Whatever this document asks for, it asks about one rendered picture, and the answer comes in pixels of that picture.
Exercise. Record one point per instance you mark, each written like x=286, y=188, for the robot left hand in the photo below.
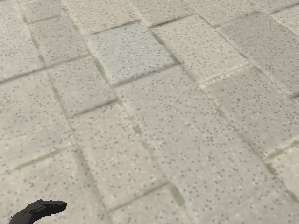
x=36, y=210

